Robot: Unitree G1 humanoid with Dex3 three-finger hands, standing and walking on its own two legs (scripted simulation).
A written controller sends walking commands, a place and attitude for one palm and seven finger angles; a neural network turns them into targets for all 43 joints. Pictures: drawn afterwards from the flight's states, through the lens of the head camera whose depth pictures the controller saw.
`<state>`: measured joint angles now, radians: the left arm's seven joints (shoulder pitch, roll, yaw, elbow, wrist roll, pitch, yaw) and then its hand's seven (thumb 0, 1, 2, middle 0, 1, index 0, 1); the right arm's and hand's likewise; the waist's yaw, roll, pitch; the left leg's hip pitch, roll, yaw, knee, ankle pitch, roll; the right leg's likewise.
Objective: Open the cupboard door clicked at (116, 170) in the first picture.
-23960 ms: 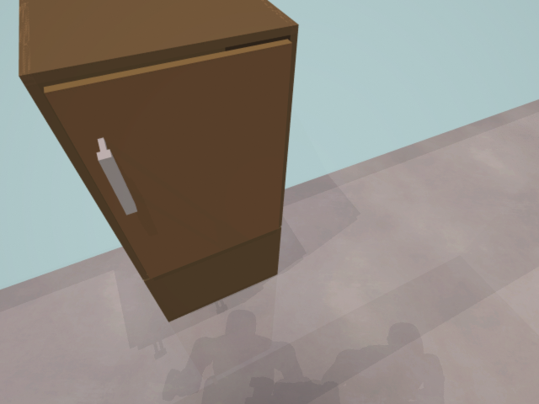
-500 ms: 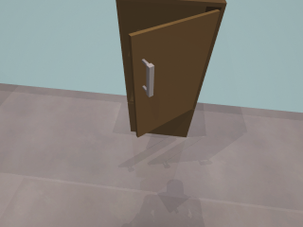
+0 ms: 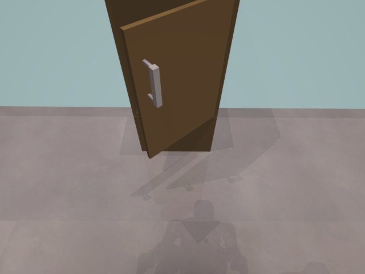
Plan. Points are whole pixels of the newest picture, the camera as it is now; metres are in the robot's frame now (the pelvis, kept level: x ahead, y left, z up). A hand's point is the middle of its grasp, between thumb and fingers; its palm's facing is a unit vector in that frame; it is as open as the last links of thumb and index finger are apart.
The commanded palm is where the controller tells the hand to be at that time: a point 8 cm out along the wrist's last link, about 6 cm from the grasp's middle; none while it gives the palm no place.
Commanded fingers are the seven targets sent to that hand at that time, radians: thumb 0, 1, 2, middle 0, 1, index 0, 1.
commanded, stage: walk to a spot facing it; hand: left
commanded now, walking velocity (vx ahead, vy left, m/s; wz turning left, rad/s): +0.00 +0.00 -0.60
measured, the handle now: (152, 84) +0.61 +0.14 +0.03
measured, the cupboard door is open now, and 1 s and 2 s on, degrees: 40 40 40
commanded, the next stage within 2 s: none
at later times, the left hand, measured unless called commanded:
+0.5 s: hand out of the picture +0.08 +0.16 -0.15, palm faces -0.14 -0.96 -0.25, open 7.4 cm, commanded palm none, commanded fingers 0.00 0.90 0.90 -0.20 -0.30 -0.20 -0.30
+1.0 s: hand (156, 226) +0.25 +0.09 -0.16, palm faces -0.54 -0.79 -0.29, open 7.4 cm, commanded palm none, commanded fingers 0.00 0.90 0.90 -0.20 -0.30 -0.20 -0.30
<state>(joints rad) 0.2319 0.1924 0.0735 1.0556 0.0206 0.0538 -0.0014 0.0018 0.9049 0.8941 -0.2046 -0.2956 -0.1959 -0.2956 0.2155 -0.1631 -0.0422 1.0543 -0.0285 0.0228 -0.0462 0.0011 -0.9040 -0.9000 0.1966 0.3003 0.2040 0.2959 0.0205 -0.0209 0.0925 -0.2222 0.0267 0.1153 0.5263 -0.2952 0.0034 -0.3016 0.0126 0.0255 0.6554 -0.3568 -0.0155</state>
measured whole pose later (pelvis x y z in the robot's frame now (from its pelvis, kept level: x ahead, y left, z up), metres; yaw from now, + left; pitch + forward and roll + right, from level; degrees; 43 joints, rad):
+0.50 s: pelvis +0.02 -0.03 +0.01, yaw -15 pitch +2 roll +2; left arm 0.27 0.18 0.08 0.95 0.03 0.02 0.01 0.00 0.90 0.89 -0.21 -0.30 -0.20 -0.30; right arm 0.04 -0.20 -0.06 0.91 -0.01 0.05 -0.03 0.00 -0.91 -0.90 0.19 0.30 0.20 0.30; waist 0.06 -0.02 0.08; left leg -0.45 0.01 -0.04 0.94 -0.42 -0.05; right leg -0.24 0.11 0.17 0.46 -0.23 -0.08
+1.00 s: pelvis +0.04 -0.04 -0.01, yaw -34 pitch +1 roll +0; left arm 0.14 0.27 0.08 0.88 0.02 0.02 -0.03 0.00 0.91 0.89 -0.20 -0.30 -0.19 -0.30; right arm 0.26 -0.26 -0.05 0.92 -0.02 0.04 -0.02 0.00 -0.90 -0.90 0.20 0.30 0.21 0.30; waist -0.01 0.02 0.11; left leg -0.28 0.15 0.13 0.77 -0.48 -0.06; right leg -0.35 -0.01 -0.04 0.64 -0.29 -0.03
